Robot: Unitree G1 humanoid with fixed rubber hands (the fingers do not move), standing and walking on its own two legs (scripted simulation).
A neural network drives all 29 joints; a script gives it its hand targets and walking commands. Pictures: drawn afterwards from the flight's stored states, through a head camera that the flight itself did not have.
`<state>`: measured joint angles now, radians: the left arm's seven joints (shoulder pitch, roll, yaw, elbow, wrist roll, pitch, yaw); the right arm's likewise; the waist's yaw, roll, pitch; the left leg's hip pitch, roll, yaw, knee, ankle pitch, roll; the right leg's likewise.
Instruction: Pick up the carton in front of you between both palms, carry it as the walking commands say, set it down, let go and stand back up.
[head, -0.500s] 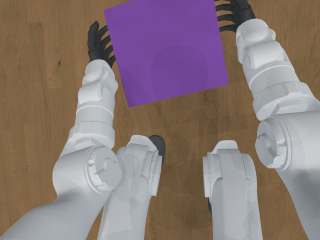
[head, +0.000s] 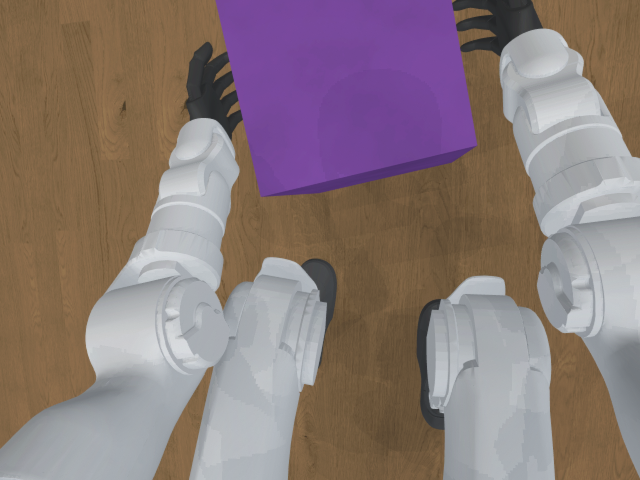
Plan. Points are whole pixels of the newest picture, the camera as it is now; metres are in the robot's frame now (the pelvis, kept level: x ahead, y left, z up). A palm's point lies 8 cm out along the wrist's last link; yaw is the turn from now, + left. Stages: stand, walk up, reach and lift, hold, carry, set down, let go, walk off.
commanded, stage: set down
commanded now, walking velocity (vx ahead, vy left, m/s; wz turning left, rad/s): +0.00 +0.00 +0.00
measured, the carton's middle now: (358, 96) +0.51 +0.02 -0.25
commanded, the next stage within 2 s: let go in 1.30 s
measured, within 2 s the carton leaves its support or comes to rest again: neither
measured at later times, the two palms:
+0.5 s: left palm (171, 131) +0.46 +0.19 -0.11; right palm out of the picture +0.55 -0.17 -0.11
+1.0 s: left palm (17, 110) +0.45 +0.19 +0.05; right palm out of the picture +0.55 -0.19 +0.04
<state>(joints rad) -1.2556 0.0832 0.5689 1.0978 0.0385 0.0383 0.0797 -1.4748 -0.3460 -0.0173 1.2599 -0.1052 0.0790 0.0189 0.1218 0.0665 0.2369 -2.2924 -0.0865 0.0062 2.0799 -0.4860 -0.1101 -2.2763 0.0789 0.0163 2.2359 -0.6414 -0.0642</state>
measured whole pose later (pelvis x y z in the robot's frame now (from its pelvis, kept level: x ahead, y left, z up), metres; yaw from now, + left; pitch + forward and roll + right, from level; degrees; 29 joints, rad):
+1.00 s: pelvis +0.01 +0.02 +0.16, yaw -3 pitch +46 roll +4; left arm -0.82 -0.01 0.31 0.49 -0.10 0.19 0.23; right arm -1.22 -0.49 -0.05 0.97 0.03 0.19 0.12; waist 0.15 -0.01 -0.03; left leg -1.96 -0.05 0.01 1.55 -0.40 -0.03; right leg -1.93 0.04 0.03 1.65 -0.52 -0.03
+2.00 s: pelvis +0.13 +0.03 +0.38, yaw -6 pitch +13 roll +0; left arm 0.16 0.20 0.00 0.38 -0.05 0.03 -0.08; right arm -0.06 -0.20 -0.12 0.59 -0.04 0.01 -0.02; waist 0.10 0.04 -0.01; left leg -0.58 -0.05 -0.02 0.62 -0.28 0.02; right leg -0.52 0.03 0.06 0.64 -0.35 0.00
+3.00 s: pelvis +0.14 +0.03 +0.40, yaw -6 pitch +0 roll -1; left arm 0.19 0.34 0.04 0.71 0.04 0.02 0.02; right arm 0.21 -0.33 -0.05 0.72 -0.04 0.01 -0.01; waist -0.01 -0.05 0.01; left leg -0.23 -0.03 -0.03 0.52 -0.28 0.03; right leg -0.15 0.03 0.05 0.48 -0.32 0.00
